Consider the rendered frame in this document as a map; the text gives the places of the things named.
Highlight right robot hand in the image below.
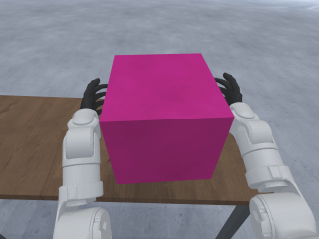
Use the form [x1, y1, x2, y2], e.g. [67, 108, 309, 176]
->
[215, 72, 242, 106]

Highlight left robot hand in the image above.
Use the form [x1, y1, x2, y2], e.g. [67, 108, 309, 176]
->
[79, 78, 108, 115]

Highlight right robot forearm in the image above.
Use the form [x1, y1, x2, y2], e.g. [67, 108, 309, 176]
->
[229, 102, 317, 232]

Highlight table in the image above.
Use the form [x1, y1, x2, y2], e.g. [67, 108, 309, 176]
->
[0, 95, 275, 239]

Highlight left robot upper arm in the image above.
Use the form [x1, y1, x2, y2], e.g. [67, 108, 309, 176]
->
[54, 207, 112, 239]

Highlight left robot forearm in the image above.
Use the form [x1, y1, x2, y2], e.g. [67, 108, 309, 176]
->
[53, 108, 104, 239]

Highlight carton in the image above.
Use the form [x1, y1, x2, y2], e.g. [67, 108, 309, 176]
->
[99, 53, 235, 184]

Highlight right robot upper arm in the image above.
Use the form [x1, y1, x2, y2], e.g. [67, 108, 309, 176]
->
[249, 191, 319, 239]

